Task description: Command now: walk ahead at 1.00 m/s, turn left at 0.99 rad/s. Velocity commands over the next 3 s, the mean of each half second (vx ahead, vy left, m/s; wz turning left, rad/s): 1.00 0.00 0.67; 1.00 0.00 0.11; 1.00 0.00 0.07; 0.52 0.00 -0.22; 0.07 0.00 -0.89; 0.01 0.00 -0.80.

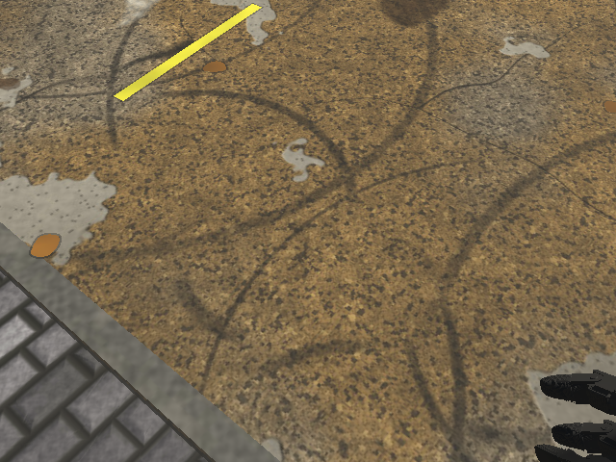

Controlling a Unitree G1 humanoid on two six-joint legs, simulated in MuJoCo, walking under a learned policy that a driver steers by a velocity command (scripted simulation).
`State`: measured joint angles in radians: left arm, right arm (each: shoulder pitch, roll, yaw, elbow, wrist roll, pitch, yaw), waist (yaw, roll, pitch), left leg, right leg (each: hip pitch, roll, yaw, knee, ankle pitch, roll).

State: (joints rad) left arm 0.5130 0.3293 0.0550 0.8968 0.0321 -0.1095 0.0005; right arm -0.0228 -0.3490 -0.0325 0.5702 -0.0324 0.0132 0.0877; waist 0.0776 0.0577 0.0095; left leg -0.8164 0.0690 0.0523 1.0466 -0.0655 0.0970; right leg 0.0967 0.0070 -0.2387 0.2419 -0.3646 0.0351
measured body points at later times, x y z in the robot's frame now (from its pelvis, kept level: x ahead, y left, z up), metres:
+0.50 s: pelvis +0.47 +0.05 -0.01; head +0.51 +0.05 +0.44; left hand +0.63 +0.33 -0.08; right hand +0.54 -0.23 -0.13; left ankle +0.27 +0.03 -0.73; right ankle +0.73 -0.03 -0.69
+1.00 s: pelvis +0.94 +0.19 -0.02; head +0.97 +0.22 +0.43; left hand +0.76 +0.40 -0.15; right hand +1.26 +0.11 -0.07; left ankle +1.08 +0.35 -0.72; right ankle +0.75 +0.00 -0.72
